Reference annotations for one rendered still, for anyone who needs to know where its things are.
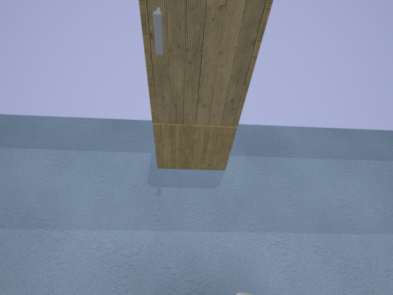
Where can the cupboard door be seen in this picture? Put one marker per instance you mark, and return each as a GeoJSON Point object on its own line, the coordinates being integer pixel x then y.
{"type": "Point", "coordinates": [208, 47]}

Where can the handle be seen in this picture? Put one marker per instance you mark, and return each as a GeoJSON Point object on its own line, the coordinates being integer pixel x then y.
{"type": "Point", "coordinates": [158, 32]}

